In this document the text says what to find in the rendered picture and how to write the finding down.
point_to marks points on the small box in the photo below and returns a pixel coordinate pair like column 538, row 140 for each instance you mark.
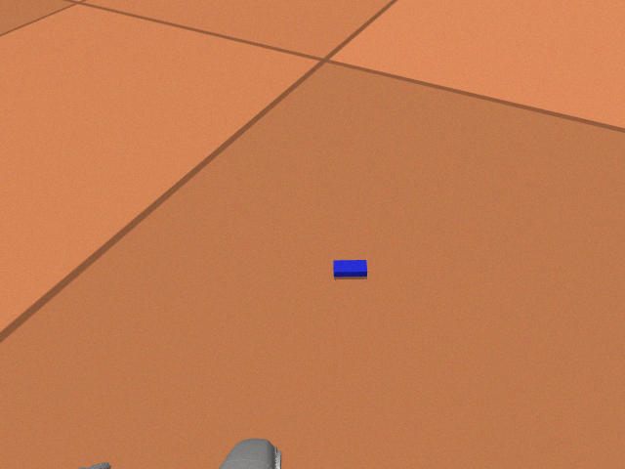
column 350, row 268

